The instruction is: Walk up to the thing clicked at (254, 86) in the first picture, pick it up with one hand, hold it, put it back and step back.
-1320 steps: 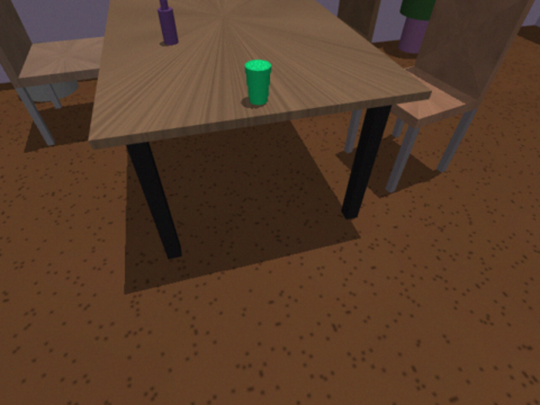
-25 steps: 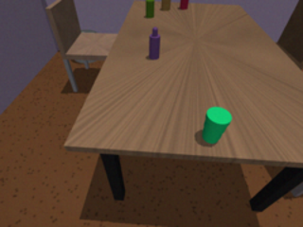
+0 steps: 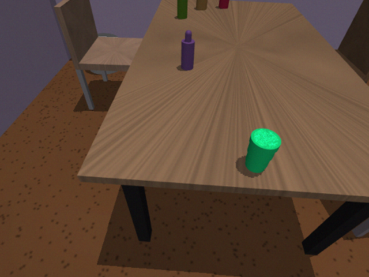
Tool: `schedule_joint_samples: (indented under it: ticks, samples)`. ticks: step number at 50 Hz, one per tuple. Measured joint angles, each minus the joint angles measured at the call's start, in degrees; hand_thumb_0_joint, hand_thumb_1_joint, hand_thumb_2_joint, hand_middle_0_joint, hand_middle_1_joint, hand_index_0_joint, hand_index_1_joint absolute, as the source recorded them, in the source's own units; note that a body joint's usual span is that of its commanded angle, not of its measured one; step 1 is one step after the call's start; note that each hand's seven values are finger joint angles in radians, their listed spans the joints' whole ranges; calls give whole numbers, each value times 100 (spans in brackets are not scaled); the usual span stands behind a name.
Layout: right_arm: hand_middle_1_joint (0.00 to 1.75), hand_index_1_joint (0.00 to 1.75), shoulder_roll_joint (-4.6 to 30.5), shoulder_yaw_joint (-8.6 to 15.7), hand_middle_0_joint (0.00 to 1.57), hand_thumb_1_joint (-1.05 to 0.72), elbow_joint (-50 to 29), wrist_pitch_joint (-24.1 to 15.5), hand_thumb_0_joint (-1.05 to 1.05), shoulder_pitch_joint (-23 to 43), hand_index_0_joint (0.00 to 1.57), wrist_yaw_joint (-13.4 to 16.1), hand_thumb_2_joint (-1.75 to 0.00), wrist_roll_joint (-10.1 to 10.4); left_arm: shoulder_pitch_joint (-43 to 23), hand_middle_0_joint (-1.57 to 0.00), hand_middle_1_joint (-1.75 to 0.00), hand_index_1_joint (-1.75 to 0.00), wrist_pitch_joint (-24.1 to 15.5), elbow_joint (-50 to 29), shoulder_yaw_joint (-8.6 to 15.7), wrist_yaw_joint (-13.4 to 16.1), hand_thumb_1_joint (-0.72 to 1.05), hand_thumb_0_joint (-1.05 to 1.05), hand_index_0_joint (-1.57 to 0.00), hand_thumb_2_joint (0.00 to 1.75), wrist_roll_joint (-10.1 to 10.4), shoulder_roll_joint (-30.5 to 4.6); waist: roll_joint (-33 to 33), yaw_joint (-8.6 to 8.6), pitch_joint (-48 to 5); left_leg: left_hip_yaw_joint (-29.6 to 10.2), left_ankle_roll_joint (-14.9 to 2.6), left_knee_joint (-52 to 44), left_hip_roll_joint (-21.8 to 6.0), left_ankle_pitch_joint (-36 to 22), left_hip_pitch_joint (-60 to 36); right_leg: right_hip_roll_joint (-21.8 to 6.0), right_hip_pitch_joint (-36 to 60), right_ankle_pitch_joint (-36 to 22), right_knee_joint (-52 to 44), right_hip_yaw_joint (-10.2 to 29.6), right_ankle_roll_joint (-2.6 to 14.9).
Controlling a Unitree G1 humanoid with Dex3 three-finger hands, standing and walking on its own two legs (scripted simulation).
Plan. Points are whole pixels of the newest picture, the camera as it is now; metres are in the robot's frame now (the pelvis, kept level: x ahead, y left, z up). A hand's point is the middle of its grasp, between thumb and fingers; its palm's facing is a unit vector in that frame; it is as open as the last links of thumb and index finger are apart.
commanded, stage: home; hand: right
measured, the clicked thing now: (260, 152) +0.45 -0.20 +0.00
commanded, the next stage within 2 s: stand in 0.88 s
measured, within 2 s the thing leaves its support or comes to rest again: neither
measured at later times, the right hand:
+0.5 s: hand out of the picture +0.10 -0.24 -0.15, palm faces -0.05 +0.93 -0.35, open 17.3 cm
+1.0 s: hand out of the picture +0.09 -0.25 -0.16, palm faces -0.05 +0.94 -0.35, open 17.3 cm
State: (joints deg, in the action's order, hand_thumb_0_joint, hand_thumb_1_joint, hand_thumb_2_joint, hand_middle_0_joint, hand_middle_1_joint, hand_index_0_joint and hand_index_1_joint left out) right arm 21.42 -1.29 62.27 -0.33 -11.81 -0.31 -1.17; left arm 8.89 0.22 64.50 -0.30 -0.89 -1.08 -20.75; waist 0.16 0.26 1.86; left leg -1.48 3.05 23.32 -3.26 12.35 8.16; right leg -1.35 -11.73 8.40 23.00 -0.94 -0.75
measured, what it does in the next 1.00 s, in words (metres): stands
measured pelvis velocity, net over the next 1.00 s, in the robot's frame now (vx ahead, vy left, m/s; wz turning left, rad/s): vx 0.02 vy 0.00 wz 0.01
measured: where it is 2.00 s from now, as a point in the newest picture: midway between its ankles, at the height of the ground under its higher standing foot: outside the picture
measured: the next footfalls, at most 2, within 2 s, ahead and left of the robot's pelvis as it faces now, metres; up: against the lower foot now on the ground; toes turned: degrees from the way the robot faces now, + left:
none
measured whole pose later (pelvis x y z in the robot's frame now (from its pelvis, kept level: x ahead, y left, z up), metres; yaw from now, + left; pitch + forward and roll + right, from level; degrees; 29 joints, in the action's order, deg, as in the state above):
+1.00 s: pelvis +0.02 +0.00 +0.00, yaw +0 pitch -3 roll +0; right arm 20.7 -0.5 63.9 -0.2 -8.1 0.1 -1.0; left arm 6.6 0.2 65.3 0.1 -0.4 -0.9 -19.9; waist -0.6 0.2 2.7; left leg -1.6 3.1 19.7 -3.1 12.2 5.1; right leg -1.7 -9.1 9.1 20.7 -1.2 -1.0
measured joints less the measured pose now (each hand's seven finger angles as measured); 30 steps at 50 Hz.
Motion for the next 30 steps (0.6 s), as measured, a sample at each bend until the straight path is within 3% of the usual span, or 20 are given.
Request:
schedule_joint_samples:
  ticks: [30]
  samples:
    - [5, 6, -69, 35, 6, 51, 82, -24, 0, 423, 6, 42, -6, 23, -253, -20, -30, -30, 0, 92, 17, 40, 90, 0, -21, 90, 8, 49, -52, 23, 79, 20, -40, -293, 74, 14, -288, -81, 255, 70, -203, 5, -77]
